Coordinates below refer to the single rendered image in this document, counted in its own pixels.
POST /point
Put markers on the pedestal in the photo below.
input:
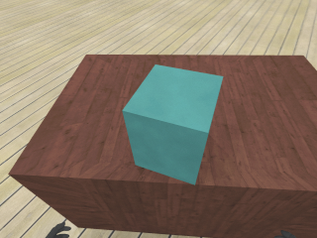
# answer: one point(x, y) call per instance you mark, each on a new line
point(258, 173)

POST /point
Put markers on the robot left hand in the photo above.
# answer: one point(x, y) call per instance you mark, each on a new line
point(57, 229)

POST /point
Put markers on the carton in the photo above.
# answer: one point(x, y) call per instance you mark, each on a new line
point(168, 120)

